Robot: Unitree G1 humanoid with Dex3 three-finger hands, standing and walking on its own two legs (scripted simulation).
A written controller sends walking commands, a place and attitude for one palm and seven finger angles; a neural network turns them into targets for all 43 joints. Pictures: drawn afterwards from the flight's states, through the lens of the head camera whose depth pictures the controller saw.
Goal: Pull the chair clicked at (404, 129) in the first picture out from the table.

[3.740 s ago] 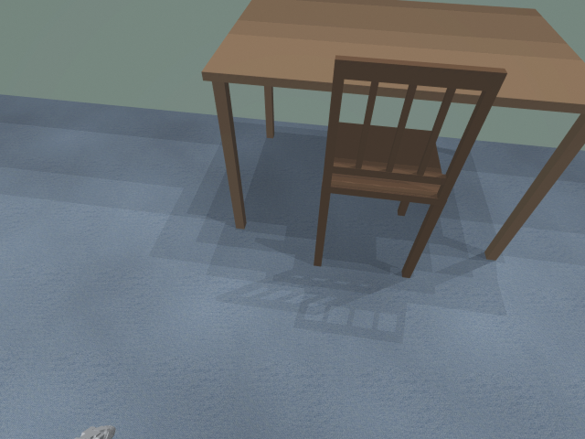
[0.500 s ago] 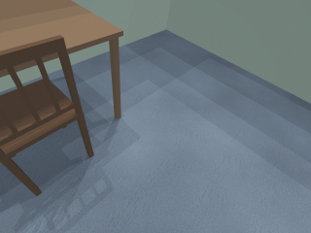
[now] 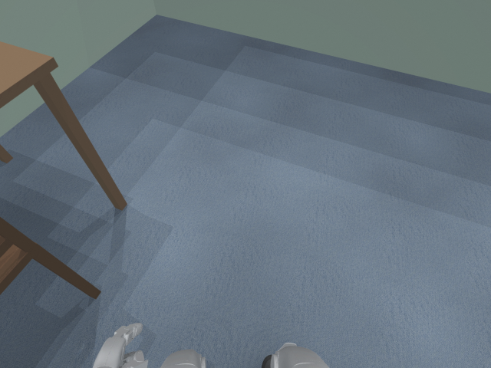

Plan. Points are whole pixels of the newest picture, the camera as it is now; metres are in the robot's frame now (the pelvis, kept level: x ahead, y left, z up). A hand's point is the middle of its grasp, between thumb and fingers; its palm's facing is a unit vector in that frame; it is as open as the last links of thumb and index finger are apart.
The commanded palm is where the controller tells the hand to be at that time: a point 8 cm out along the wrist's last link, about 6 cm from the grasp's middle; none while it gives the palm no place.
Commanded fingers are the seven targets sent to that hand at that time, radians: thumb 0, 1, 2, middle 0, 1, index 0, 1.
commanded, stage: turn to face it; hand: left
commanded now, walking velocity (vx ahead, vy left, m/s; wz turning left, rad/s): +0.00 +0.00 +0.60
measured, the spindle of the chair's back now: out of the picture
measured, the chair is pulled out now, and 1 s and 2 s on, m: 0.00 0.00 0.00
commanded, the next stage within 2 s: take the last steps up to it in 1.92 s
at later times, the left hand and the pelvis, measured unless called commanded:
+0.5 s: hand out of the picture +0.07 +0.26 -0.15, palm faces +0.22 -0.95 -0.21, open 7.4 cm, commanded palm none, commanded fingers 0.00 0.90 0.90 -0.20 -0.30 -0.20 -0.30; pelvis +0.05 +0.05 +0.03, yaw +10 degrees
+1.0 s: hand out of the picture +0.02 +0.20 -0.12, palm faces +0.49 -0.83 -0.27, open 7.4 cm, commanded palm none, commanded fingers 0.00 0.90 0.90 -0.20 -0.30 -0.20 -0.30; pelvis +0.03 -0.01 +0.03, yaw +30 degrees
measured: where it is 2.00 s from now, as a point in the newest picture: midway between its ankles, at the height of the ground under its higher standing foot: outside the picture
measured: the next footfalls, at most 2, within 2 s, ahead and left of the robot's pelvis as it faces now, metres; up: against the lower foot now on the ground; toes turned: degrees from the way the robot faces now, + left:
left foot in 0.24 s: +0.10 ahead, +0.15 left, +0.00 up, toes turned +8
right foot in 0.76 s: +0.12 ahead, -0.10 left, +0.00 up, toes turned +20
